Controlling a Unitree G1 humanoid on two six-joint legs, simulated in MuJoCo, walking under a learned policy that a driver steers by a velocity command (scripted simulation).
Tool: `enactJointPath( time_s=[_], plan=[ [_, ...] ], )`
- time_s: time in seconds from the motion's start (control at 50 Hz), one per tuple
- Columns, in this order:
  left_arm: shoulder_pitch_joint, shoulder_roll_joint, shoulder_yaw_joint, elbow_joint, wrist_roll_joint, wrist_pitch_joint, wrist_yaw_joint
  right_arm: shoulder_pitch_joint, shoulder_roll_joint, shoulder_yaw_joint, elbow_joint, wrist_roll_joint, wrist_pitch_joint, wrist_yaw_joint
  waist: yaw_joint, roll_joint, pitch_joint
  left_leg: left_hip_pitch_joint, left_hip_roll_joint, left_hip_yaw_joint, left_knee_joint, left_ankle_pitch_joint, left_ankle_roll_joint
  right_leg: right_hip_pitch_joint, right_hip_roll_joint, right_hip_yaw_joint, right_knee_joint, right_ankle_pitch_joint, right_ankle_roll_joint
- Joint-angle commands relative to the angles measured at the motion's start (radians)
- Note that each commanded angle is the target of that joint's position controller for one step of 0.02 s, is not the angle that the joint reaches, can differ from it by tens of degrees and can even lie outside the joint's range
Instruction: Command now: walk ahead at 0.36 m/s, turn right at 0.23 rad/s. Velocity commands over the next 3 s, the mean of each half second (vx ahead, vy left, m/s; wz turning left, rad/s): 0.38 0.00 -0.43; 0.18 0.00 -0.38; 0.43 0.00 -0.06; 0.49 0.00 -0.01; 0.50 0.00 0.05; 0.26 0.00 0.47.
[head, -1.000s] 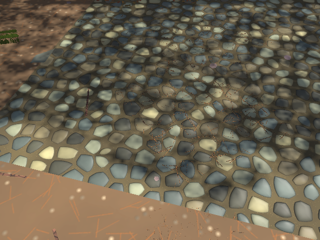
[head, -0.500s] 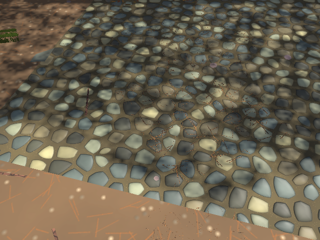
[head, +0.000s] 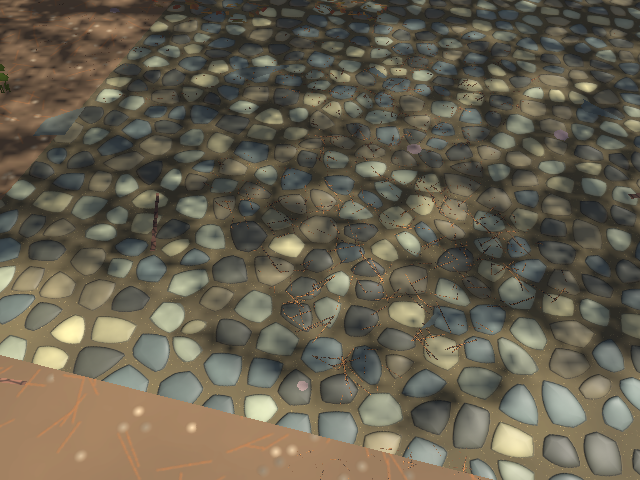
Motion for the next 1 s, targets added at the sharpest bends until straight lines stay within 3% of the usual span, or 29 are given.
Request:
enactJointPath(
  time_s=[0.02, 0.04, 0.06, 0.1, 0.12, 0.18, 0.24, 0.32, 0.34, 0.38, 0.4, 0.42, 0.44, 0.46, 0.48, 0.5, 0.52, 0.54, 0.56, 0.58, 0.62, 0.68, 0.76, 0.82, 0.9, 0.92, 0.96, 0.98, 1.0],
  plan=[
    [-0.122, 0.051, 0.008, -0.13, -0.032, -0.051, -0.006, 0.329, -0.141, -0.016, 0.051, -0.022, -0.027, -0.003, -0.108, 0.21, 0.017, 0.436, 0.437, -0.737, -0.437, -0.148, 0.204, -0.64, 0.048, 0.142, 0.575, -0.005, -0.06],
    [-0.132, 0.061, 0.01, -0.131, -0.032, -0.052, -0.013, 0.222, -0.093, 0.0, 0.016, -0.012, -0.029, -0.001, -0.07, 0.155, 0.074, 0.363, 0.387, -0.571, -0.439, -0.15, 0.147, -0.652, -0.002, 0.137, 0.58, 0.111, -0.088],
    [-0.136, 0.056, 0.016, -0.124, -0.023, -0.051, -0.011, 0.15, -0.082, 0.008, -0.005, -0.013, -0.029, 0.005, -0.043, 0.123, 0.099, 0.308, 0.337, -0.437, -0.458, -0.067, 0.103, -0.631, -0.027, 0.13, 0.533, 0.209, -0.1],
    [-0.131, 0.074, 0.036, -0.114, -0.013, -0.034, -0.016, 0.141, -0.039, 0.023, -0.004, -0.026, -0.023, 0.007, -0.023, 0.145, 0.105, 0.26, 0.246, -0.206, -0.454, 0.178, 0.036, -0.556, -0.056, 0.094, 0.445, 0.303, -0.103],
    [-0.131, 0.057, 0.036, -0.112, -0.013, -0.023, -0.024, 0.171, -0.039, 0.025, 0.004, -0.033, -0.021, 0.003, -0.024, 0.145, 0.096, 0.258, 0.23, -0.152, -0.449, 0.264, 0.033, -0.547, -0.054, 0.075, 0.441, 0.324, -0.096],
    [-0.223, 0.025, 0.03, -0.163, -0.006, -0.003, -0.037, 0.201, -0.091, 0.02, 0.002, -0.043, -0.019, -0.018, -0.024, 0.103, 0.116, 0.255, 0.247, -0.083, -0.475, 0.371, 0.066, -0.625, -0.063, 0.06, 0.386, 0.383, -0.063],
    [-0.36, 0.02, 0.018, -0.236, -0.003, -0.008, -0.045, 0.179, -0.114, 0.019, -0.026, -0.049, -0.014, -0.033, -0.037, 0.097, 0.149, 0.228, 0.238, -0.001, -0.507, 0.39, 0.062, -0.63, -0.058, 0.015, 0.176, 0.475, -0.045],
    [-0.503, 0.011, 0.002, -0.313, 0.004, -0.013, -0.076, 0.243, -0.143, 0.009, -0.031, -0.029, -0.004, -0.043, -0.07, 0.087, 0.168, 0.308, 0.267, 0.083, -0.489, 0.486, 0.061, -0.604, -0.043, -0.086, 0.001, 0.5, -0.069],
    [-0.519, 0.014, 0.002, -0.33, 0.005, -0.014, -0.085, 0.232, -0.148, 0.008, -0.038, -0.027, 0.004, -0.045, -0.058, 0.087, 0.176, 0.322, 0.266, 0.114, -0.446, 0.607, 0.052, -0.577, -0.027, -0.113, -0.042, 0.481, -0.081],
    [-0.482, 0.05, 0.019, -0.347, 0.013, -0.017, -0.099, 0.214, -0.181, 0.0, -0.06, -0.022, 0.02, -0.055, -0.01, 0.14, 0.109, 0.342, 0.265, 0.15, -0.291, 1.028, 0.032, -0.422, 0.052, -0.191, -0.063, 0.423, -0.107],
    [-0.39, 0.082, 0.034, -0.334, 0.012, -0.017, -0.104, 0.194, -0.199, -0.005, -0.074, -0.019, 0.028, -0.062, 0.043, 0.176, 0.043, 0.34, 0.265, 0.154, -0.163, 1.186, 0.021, -0.303, 0.096, -0.209, -0.059, 0.398, -0.126],
    [-0.255, 0.138, 0.06, -0.306, 0.01, -0.016, -0.105, 0.164, -0.221, -0.01, -0.093, -0.017, 0.033, -0.062, 0.112, 0.199, -0.041, 0.308, 0.259, 0.137, 0.002, 1.209, 0.01, -0.128, 0.124, -0.19, -0.098, 0.411, -0.156],
    [-0.129, 0.205, 0.091, -0.278, 0.013, -0.012, -0.091, 0.119, -0.226, -0.01, -0.12, -0.008, 0.027, -0.056, 0.19, 0.178, -0.106, 0.208, 0.209, 0.14, 0.226, 1.043, -0.032, 0.085, 0.124, -0.134, -0.229, 0.534, -0.191],
    [-0.101, 0.28, 0.101, -0.265, 0.023, -0.002, -0.059, 0.149, -0.13, 0.013, -0.161, -0.045, 0.012, -0.042, 0.126, -0.062, -0.186, -0.08, 0.091, 0.12, 0.597, 0.097, -0.086, 0.362, -0.076, 0.141, -0.189, 0.885, -0.247],
    [-0.156, 0.346, 0.099, -0.328, 0.064, -0.012, -0.06, 0.297, -0.059, 0.041, -0.193, -0.029, -0.019, -0.021, 0.02, -0.175, -0.439, -0.335, -0.068, -0.095, 0.934, -0.409, -0.111, 0.624, -0.363, 0.693, -0.233, 1.089, -0.503],
    [-0.134, 0.279, 0.088, -0.337, 0.06, -0.004, -0.059, 0.172, -0.158, 0.013, -0.212, -0.007, -0.038, -0.012, 0.1, -0.006, -0.479, -0.334, -0.022, -0.231, 0.959, -0.317, -0.089, 0.53, -0.317, 0.627, -0.33, 1.012, -0.455],
    [-0.224, 0.231, 0.074, -0.347, 0.041, -0.009, -0.06, 0.091, -0.152, 0.012, -0.254, 0.013, -0.035, -0.017, 0.064, 0.013, -0.315, -0.378, 0.016, -0.209, 0.887, -0.217, -0.073, 0.377, -0.265, 0.473, -0.353, 0.926, -0.395],
    [-0.304, 0.196, 0.065, -0.36, 0.016, -0.012, -0.061, 0.076, -0.153, 0.007, -0.246, -0.003, -0.023, -0.032, 0.015, 0.108, -0.182, -0.373, 0.058, -0.188, 0.811, -0.161, -0.082, 0.194, -0.203, 0.368, -0.389, 0.857, -0.339],
    [-0.344, 0.173, 0.058, -0.374, 0.014, -0.011, -0.059, 0.086, -0.176, -0.007, -0.245, -0.015, -0.004, -0.044, -0.014, 0.104, -0.132, -0.325, 0.082, -0.187, 0.76, -0.128, -0.085, 0.057, -0.176, 0.311, -0.411, 0.825, -0.321],
    [-0.351, 0.171, 0.057, -0.378, 0.028, -0.01, -0.06, 0.1, -0.188, -0.015, -0.253, -0.019, 0.019, -0.049, -0.038, 0.085, -0.113, -0.254, 0.095, -0.191, 0.72, -0.109, -0.085, -0.05, -0.151, 0.278, -0.437, 0.804, -0.312],
    [-0.346, 0.189, 0.061, -0.377, 0.038, -0.014, -0.058, 0.106, -0.16, -0.016, -0.275, -0.03, 0.045, -0.058, -0.06, 0.043, -0.104, -0.206, 0.088, -0.176, 0.632, -0.081, -0.1, -0.155, -0.113, 0.228, -0.445, 0.85, -0.309],
    [-0.32, 0.212, 0.066, -0.383, 0.036, -0.003, -0.035, 0.06, -0.149, -0.015, -0.308, -0.042, 0.06, -0.07, -0.05, -0.001, -0.14, -0.256, 0.068, -0.174, 0.511, -0.005, -0.126, -0.136, -0.093, 0.207, -0.423, 0.864, -0.293],
    [-0.308, 0.195, 0.053, -0.394, 0.03, 0.027, -0.009, -0.034, -0.147, -0.011, -0.346, -0.034, 0.076, -0.072, -0.012, -0.04, -0.147, -0.296, 0.076, -0.186, 0.346, 0.095, -0.142, -0.099, -0.084, 0.234, -0.425, 0.561, -0.243],
    [-0.282, 0.201, 0.048, -0.39, 0.03, 0.029, -0.002, -0.103, -0.144, -0.003, -0.375, -0.025, 0.063, -0.052, 0.024, -0.085, -0.116, -0.283, 0.073, -0.177, 0.187, 0.145, -0.132, -0.093, -0.094, 0.3, -0.487, 0.172, -0.232],
    [-0.223, 0.205, 0.039, -0.376, 0.038, 0.02, -0.011, -0.129, -0.153, -0.001, -0.386, -0.014, 0.016, -0.02, 0.056, -0.083, -0.084, -0.201, 0.038, -0.134, 0.028, 0.053, -0.089, -0.056, -0.128, 0.353, -0.474, 0.075, -0.234],
    [-0.214, 0.205, 0.036, -0.375, 0.036, 0.019, -0.014, -0.124, -0.152, -0.001, -0.386, -0.01, 0.005, -0.013, 0.054, -0.081, -0.075, -0.169, 0.027, -0.122, -0.02, 0.029, -0.069, -0.053, -0.13, 0.366, -0.462, 0.054, -0.232],
    [-0.224, 0.19, 0.026, -0.38, 0.03, 0.019, -0.016, -0.058, -0.137, -0.001, -0.362, -0.009, -0.014, -0.005, 0.005, -0.062, -0.064, -0.019, 0.005, -0.093, -0.174, 0.078, -0.027, -0.095, -0.091, 0.359, -0.415, 0.013, -0.204],
    [-0.233, 0.159, 0.015, -0.387, 0.032, 0.015, -0.016, 0.001, -0.151, -0.005, -0.345, -0.016, -0.02, -0.006, -0.021, -0.045, -0.079, 0.098, 0.051, -0.137, -0.195, 0.09, -0.003, -0.154, -0.055, 0.339, -0.359, 0.019, -0.175],
    [-0.264, 0.101, -0.003, -0.404, 0.035, 0.006, -0.017, 0.114, -0.193, -0.015, -0.322, -0.03, -0.024, -0.011, -0.057, 0.051, -0.106, 0.237, 0.189, -0.278, -0.233, 0.081, 0.051, -0.273, 0.015, 0.239, -0.171, 0.019, -0.127]
  ],
)
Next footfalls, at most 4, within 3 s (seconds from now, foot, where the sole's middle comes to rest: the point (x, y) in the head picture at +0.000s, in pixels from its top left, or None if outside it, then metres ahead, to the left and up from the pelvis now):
0.44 right None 0.38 -0.16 -0.76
1.00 left None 0.49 0.03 -0.76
1.42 right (474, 431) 0.63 -0.33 -0.76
1.94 left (419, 289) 1.00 -0.25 -0.76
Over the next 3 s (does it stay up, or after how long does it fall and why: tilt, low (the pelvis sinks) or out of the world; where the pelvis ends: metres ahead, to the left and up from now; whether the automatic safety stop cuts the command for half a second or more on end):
stays up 1.24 -0.48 0.00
